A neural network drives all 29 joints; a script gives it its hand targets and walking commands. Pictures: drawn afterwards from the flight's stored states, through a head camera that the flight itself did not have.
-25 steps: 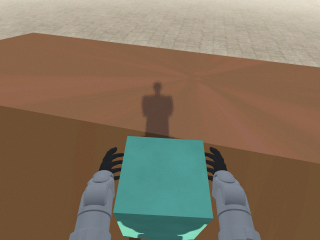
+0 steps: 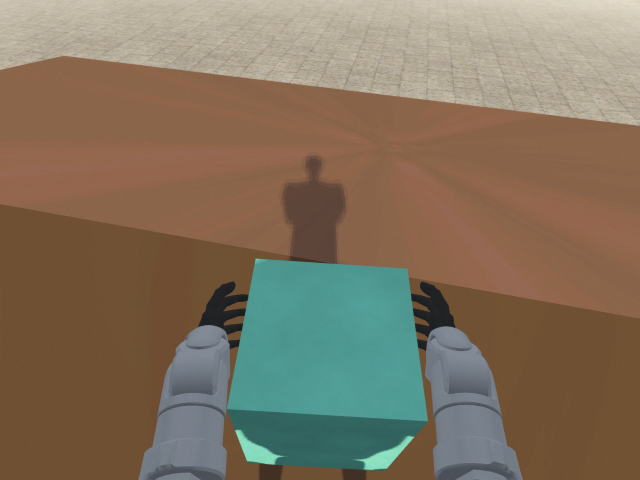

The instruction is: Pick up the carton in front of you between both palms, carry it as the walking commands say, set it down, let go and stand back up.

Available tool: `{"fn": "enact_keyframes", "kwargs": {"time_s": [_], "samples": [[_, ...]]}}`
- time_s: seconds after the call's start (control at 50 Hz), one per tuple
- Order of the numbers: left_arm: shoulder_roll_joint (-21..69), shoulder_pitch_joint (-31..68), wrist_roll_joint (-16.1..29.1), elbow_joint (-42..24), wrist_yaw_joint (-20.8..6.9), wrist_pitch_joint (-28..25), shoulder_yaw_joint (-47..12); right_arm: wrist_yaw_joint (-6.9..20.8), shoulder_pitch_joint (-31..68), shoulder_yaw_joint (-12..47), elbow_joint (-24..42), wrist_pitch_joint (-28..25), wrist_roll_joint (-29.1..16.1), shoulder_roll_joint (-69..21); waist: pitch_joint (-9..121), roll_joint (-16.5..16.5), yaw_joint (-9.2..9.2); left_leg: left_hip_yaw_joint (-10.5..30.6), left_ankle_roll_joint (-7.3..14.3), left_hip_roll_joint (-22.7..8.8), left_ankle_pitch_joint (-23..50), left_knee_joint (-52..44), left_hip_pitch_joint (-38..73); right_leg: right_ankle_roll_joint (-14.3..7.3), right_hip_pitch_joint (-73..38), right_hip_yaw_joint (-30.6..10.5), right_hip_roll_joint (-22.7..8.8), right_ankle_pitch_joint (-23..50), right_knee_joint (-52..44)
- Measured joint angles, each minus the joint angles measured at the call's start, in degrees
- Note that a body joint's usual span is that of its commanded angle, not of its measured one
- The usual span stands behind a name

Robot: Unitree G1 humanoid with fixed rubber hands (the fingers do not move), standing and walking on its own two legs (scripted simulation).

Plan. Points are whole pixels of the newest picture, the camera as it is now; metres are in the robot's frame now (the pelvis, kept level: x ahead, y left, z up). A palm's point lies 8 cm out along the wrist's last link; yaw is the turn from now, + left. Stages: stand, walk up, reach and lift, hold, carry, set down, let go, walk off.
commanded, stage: reach and lift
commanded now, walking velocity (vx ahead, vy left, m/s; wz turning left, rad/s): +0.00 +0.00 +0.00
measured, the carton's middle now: (323, 370) +0.30 +0.00 -0.05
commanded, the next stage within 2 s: hold in 0.50 s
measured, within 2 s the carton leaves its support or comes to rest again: neither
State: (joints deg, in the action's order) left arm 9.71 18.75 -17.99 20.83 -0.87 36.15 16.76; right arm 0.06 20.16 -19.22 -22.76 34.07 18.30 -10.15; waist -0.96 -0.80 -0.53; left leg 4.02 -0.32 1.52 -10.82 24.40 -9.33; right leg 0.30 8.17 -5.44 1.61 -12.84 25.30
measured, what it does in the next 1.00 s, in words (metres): stands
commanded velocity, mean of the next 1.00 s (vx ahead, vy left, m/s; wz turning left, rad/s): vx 0.00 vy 0.00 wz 0.00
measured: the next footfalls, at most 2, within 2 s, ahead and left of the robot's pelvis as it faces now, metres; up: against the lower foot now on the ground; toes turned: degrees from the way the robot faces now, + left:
none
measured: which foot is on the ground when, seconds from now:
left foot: down 0.00-1.00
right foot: down 0.00-1.00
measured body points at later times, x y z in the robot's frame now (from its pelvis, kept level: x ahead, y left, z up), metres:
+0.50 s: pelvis +0.01 +0.00 +0.00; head -0.02 +0.00 +0.45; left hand +0.31 +0.15 +0.03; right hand +0.32 -0.15 +0.04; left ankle +0.03 +0.12 -0.74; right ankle +0.02 -0.13 -0.74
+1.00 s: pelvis +0.00 +0.00 +0.00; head -0.05 +0.00 +0.45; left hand +0.30 +0.15 +0.05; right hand +0.31 -0.15 +0.05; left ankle +0.03 +0.12 -0.74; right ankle +0.02 -0.13 -0.74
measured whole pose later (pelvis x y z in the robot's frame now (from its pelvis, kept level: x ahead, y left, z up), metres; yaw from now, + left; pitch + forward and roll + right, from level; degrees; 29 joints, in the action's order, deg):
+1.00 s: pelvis +0.00 +0.00 +0.00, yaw +0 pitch -8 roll +0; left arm 9.2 16.9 -16.6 14.5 -0.7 43.9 13.3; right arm 0.3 18.2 -15.9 -16.0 42.0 17.3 -9.5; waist -1.6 -0.6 -0.2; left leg 4.2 -0.3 1.5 -9.8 21.2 -3.5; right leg 0.3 2.3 -5.4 1.4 -11.8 22.1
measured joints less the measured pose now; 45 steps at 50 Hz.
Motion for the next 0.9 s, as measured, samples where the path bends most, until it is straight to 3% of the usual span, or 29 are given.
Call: {"fn": "enact_keyframes", "kwargs": {"time_s": [0.52, 0.64, 0.9], "samples": [[-1.1, -4.0, 1.9, -4.9, 0.6, 4.2, -4.3, -0.4, -3.8, 4.8, 4.9, 4.4, -1.6, 1.1, 0.5, 0.3, -0.09, 0.2, -0.1, -0.2, 0.6, -3.9, 4.8, -0.2, -4.9, 0.1, -0.1, 0.6, -4.0], [-1.4, -5.5, 3.0, -8.7, 0.9, 6.2, -6.1, -0.7, -5.3, 6.6, 8.9, 6.7, -2.8, 1.5, 0.8, 0.3, 0.37, 0.5, -0.1, -0.3, 1.1, -5.0, 6.2, -0.2, -6.4, 0.3, -0.1, 1.2, -5.3], [-0.8, -2.8, 1.6, -6.9, 0.2, 8.1, -4.3, 0.1, -3.0, 4.3, 7.3, 8.4, -1.4, 0.9, -0.5, 0.2, 0.25, 0.2, 0.0, -0.2, 1.1, -3.6, 6.3, -0.1, -6.4, 0.0, -0.1, 1.1, -3.7]]}}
